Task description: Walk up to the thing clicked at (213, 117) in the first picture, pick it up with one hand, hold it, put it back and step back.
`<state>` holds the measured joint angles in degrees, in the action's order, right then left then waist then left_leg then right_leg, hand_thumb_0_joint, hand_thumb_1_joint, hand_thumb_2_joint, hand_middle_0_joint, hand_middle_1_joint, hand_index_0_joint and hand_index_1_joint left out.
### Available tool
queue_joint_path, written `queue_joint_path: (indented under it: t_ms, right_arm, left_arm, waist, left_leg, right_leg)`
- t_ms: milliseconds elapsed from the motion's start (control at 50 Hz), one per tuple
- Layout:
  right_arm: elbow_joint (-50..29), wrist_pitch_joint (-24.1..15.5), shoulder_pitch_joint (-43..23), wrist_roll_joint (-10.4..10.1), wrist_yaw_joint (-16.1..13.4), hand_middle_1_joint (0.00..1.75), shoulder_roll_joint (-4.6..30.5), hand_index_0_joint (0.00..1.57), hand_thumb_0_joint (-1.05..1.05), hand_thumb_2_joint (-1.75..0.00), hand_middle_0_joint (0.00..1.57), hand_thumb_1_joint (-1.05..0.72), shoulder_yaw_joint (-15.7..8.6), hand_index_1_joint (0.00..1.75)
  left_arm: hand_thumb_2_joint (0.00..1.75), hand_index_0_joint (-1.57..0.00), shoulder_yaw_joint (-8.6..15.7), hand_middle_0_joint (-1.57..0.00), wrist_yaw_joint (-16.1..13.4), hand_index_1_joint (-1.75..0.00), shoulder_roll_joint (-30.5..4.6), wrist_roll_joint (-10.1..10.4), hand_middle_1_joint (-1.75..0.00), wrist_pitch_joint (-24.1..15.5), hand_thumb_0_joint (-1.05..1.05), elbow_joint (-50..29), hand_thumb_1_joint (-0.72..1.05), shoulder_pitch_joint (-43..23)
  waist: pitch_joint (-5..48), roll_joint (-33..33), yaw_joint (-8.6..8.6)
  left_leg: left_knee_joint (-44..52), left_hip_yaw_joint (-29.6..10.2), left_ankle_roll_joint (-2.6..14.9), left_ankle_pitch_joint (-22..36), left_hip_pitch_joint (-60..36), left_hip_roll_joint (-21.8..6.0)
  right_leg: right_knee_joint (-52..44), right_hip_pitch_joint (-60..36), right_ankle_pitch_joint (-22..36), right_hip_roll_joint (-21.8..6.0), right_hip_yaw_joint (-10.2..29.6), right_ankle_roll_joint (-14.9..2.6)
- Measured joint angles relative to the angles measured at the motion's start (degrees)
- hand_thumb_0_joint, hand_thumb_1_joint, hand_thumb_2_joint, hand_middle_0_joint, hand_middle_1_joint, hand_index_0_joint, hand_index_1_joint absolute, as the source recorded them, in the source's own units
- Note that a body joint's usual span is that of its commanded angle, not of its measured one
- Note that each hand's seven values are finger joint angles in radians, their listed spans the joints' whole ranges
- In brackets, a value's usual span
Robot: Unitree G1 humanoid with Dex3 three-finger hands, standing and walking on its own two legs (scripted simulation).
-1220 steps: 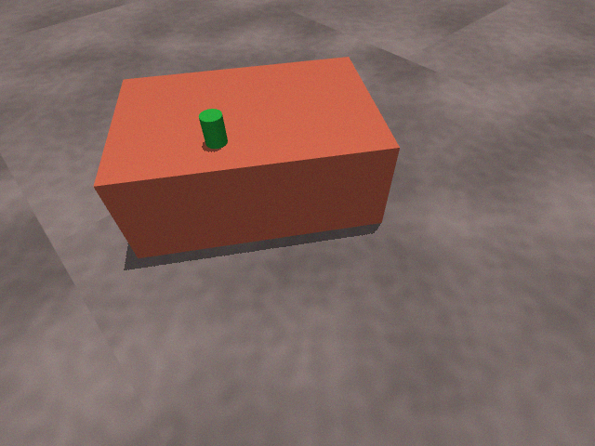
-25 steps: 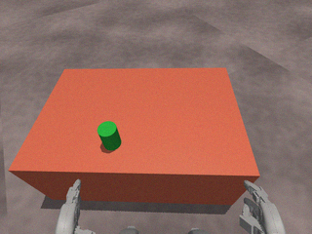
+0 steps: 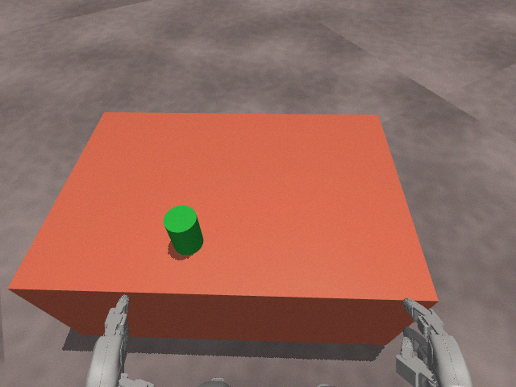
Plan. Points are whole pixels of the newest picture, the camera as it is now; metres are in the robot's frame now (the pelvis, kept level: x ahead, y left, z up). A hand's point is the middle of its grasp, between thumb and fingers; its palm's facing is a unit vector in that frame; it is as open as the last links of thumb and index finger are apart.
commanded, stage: home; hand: left
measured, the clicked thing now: (184, 230) +0.52 +0.22 -0.23
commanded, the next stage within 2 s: stand in 1.08 s
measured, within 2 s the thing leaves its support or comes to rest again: neither
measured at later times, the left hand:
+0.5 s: hand (149, 376) +0.16 +0.18 -0.04, palm faces +0.13 -0.96 -0.23, open 17.3 cm
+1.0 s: hand (153, 381) +0.15 +0.17 -0.04, palm faces +0.13 -0.95 -0.29, open 17.4 cm
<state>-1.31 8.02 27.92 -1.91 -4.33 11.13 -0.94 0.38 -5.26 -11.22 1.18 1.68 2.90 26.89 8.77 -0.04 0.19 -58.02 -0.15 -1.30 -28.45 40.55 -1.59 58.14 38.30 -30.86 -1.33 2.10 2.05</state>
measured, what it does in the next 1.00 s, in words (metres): stands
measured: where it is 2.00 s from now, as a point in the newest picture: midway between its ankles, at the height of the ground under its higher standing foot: outside the picture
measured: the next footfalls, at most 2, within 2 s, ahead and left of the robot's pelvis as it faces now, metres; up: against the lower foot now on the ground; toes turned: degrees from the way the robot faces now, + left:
none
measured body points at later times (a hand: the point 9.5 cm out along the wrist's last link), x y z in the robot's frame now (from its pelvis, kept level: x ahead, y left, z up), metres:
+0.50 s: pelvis -0.02 +0.00 +0.00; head +0.01 +0.00 +0.45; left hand +0.15 +0.23 -0.02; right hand +0.15 -0.23 -0.02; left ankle +0.00 +0.13 -0.67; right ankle -0.02 -0.14 -0.67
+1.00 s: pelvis -0.02 -0.01 +0.01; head +0.01 -0.02 +0.45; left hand +0.14 +0.22 -0.02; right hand +0.14 -0.25 -0.07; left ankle +0.00 +0.13 -0.67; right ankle -0.02 -0.14 -0.67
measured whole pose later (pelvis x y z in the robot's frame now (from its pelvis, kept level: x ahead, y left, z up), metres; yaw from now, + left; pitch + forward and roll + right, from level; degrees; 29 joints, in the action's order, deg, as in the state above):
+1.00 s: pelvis -0.02 -0.01 +0.01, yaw +1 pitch +8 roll -1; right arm 25.8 -2.5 17.7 -1.3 -8.0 12.1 0.4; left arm -0.3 -8.1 -11.2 0.6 8.5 0.8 27.8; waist 6.1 -2.0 -1.4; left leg -56.5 -2.4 -2.2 -26.3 38.7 -2.6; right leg 55.6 35.4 -28.6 -0.2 -0.1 1.0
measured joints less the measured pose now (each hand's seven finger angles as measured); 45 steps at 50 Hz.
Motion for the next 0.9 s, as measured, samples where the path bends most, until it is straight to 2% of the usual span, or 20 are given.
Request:
queue_joint_path:
  t_ms: [500, 580, 680, 900]
  right_arm:
    - [-0.2, -0.6, 0.4, 0.2, -0.4, 0.30, 0.1, 0.20, 0.01, -0.90, 0.21, -0.90, 0.5, 0.30]
    - [8.5, -2.6, -3.7, -0.1, -1.0, 0.30, 1.3, 0.20, 0.01, -0.90, 0.21, -0.90, 1.5, 0.30]
    - [16.6, -4.1, -6.3, -0.1, -1.9, 0.30, 1.6, 0.20, 0.01, -0.90, 0.21, -0.90, 1.4, 0.30]
    - [25.4, -8.7, -9.2, 0.4, -3.3, 0.30, 1.1, 0.20, 0.01, -0.90, 0.21, -0.90, 1.3, 0.30]
  left_arm:
    - [0.07, -0.05, 0.0, -0.05, 0.2, -0.06, 0.1, 0.0, -0.06, 1.0, -0.01, -1.2, -0.51, 0.7]
    - [0.07, -0.05, 0.2, -0.05, -0.7, -0.06, -0.3, -0.1, -0.06, 1.7, -0.01, -2.3, -0.52, 1.8]
    - [0.07, -0.05, -0.5, -0.05, -1.6, -0.06, -0.5, -0.1, -0.06, 2.8, -0.01, -2.7, -0.52, 2.5]
    - [0.06, -0.05, -0.7, -0.05, -2.8, -0.06, -0.5, -0.4, -0.06, 5.5, -0.01, -2.4, -0.52, 1.3]
  waist:
    - [-0.5, 0.1, -0.04]
    - [-1.0, 0.0, -0.94]
    - [-1.7, -0.5, -1.04]
    - [-2.8, -1.8, -1.50]
  left_leg:
    - [0.0, -0.3, -0.02, 1.5, 0.7, 0.1]
    - [0.0, -0.9, -0.32, 1.6, 0.1, -0.4]
    - [0.1, -1.7, -0.54, 1.8, -0.2, -0.6]
    - [1.0, -2.1, -0.82, 2.1, -1.3, -0.9]
  right_leg:
    - [0.3, 0.7, 1.2, -0.1, -0.2, -0.09]
    - [-0.3, -0.2, 1.6, 0.5, -0.9, -0.39]
    - [-0.9, -1.1, 1.9, 0.8, -1.6, -0.64]
    - [-1.9, -2.3, 2.2, 1.0, -2.0, -0.96]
